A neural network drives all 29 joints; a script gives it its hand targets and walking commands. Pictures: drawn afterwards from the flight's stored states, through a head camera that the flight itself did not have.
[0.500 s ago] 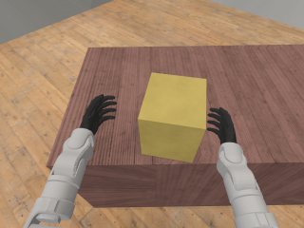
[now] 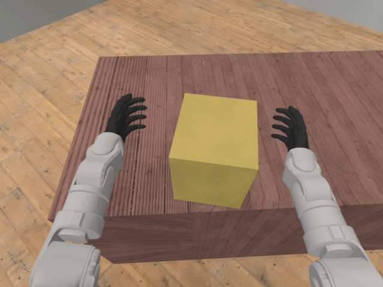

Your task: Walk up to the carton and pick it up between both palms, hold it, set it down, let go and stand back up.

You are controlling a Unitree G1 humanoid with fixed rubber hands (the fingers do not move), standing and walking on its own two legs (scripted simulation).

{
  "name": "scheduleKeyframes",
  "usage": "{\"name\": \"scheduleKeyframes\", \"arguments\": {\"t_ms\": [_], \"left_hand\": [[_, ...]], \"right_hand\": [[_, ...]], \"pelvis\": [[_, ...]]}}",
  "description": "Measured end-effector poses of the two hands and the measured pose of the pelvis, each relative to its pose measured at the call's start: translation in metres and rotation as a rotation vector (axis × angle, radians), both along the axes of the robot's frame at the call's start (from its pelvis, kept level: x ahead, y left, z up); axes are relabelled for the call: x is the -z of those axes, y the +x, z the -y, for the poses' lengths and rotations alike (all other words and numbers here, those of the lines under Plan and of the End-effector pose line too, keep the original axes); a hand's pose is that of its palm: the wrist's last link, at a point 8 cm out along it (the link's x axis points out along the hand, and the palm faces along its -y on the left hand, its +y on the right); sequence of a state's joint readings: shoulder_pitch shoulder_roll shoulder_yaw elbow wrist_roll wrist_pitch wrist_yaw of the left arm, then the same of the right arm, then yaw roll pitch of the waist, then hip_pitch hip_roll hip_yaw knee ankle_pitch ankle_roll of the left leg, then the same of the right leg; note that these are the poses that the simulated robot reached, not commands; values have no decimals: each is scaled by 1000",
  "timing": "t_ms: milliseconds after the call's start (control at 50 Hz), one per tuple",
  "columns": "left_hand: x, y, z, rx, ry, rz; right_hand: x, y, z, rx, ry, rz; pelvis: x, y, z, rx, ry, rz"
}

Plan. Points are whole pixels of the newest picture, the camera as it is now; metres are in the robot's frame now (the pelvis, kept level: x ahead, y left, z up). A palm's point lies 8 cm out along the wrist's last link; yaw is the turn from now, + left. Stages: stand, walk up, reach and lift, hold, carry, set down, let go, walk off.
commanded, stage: reach and lift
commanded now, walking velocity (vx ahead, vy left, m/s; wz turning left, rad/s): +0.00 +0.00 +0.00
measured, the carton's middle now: (213, 152) +0.42 -0.05 -0.02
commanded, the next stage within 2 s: none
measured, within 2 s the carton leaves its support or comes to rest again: neither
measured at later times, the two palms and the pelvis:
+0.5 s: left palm (133, 123) +0.44 +0.14 +0.07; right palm (277, 143) +0.39 -0.19 +0.05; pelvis -0.01 +0.00 +0.00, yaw -1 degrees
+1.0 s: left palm (142, 148) +0.43 +0.13 -0.01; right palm (270, 159) +0.38 -0.18 +0.00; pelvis -0.04 +0.01 -0.04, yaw -2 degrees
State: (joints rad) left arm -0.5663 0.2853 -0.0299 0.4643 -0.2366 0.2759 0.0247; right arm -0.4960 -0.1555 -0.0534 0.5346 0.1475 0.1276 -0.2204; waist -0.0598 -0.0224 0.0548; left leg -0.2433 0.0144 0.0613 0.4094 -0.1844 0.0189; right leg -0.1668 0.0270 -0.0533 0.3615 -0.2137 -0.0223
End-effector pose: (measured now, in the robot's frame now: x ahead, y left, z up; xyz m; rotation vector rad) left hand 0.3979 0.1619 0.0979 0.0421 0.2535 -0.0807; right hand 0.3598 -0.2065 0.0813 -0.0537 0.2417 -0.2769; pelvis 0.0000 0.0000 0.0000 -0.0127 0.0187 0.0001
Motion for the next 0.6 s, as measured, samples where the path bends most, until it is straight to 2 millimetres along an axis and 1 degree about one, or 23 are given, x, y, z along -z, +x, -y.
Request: {"name": "scheduleKeyframes", "arguments": {"t_ms": [120, 160, 220, 280, 340, 420, 520, 600], "left_hand": [[-29, 23, 5, 3, 11, 55], [-34, 31, 7, 1, 13, 54], [-34, 41, 8, -5, 11, 38], [-26, 47, 9, -10, 6, 12], [-11, 47, 11, -11, 8, -11], [10, 45, 16, -2, 11, -26], [30, 41, 23, 3, -8, 10], [56, 33, 24, -3, -7, -13]], "right_hand": [[-9, 14, 0, -3, 4, -20], [-13, 19, -2, -6, 7, -21], [-18, 27, -6, -9, 11, -24], [-18, 34, -10, -11, 13, -35], [-11, 38, -14, -12, 16, -54], [8, 35, -18, -8, 22, -81], [36, 26, -22, 2, 35, -99], [58, 15, -26, 13, 58, -117]], "pelvis": [[1, -4, 2, 2, -1, -10], [1, -5, 2, 2, -1, -15], [1, -5, 2, 2, -1, -28], [1, -4, 1, 3, -2, -44], [1, -3, 0, 3, -3, -56], [2, -3, -1, 4, -6, -76], [6, -7, -3, 9, -13, -129], [10, -13, -4, 14, -16, -184]]}}
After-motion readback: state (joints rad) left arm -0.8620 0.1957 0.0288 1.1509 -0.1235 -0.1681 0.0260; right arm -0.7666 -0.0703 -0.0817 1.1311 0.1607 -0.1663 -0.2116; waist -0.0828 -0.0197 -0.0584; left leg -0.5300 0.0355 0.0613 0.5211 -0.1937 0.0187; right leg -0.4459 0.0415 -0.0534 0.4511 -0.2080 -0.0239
